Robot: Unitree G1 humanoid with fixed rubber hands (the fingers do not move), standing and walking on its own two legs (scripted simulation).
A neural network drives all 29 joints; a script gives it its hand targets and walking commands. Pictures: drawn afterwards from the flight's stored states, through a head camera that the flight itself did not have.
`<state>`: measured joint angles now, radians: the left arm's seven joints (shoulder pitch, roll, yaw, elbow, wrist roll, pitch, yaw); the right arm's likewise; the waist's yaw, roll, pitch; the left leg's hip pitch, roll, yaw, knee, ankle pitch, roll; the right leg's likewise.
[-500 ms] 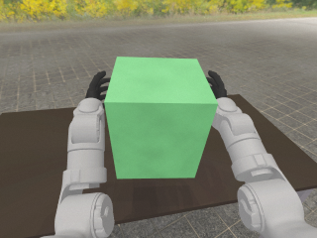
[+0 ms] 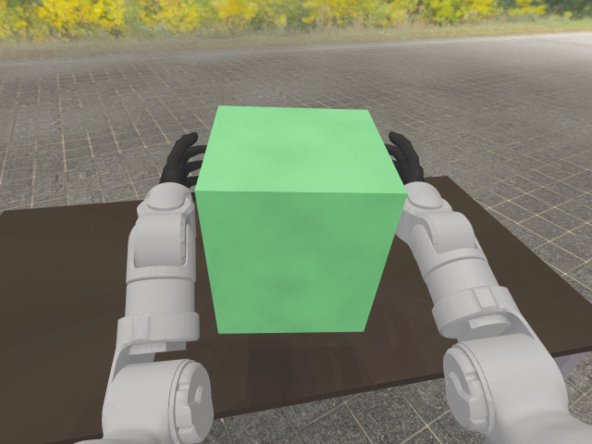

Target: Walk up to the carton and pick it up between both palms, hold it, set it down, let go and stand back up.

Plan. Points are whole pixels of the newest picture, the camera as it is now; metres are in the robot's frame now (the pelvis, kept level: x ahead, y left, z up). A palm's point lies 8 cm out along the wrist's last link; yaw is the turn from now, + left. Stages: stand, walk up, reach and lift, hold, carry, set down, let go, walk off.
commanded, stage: hold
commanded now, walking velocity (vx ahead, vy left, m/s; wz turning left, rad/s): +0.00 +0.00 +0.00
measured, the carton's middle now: (293, 221) +0.39 +0.01 +0.18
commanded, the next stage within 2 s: set down in 0.38 s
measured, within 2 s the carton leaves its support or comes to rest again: neither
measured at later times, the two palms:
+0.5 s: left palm (176, 190) +0.37 +0.16 +0.25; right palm (406, 189) +0.38 -0.14 +0.24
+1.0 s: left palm (179, 210) +0.40 +0.17 +0.20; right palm (390, 199) +0.41 -0.13 +0.20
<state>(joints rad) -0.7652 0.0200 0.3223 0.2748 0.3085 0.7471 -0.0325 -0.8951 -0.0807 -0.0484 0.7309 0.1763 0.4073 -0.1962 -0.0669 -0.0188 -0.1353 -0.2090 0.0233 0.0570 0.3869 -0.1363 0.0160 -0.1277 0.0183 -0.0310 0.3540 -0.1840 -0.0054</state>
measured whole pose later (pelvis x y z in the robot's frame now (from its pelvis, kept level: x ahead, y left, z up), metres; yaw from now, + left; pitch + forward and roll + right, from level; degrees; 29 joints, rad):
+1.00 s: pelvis +0.02 -0.01 +0.00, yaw +0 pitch -4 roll +0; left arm -0.66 -0.02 0.39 0.23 0.41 0.54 -0.13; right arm -0.81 -0.02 -0.06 0.73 0.12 0.12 -0.19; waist -0.05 -0.06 -0.02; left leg -0.12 0.02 0.06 0.35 -0.15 0.01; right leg -0.05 0.01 -0.03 0.34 -0.22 -0.01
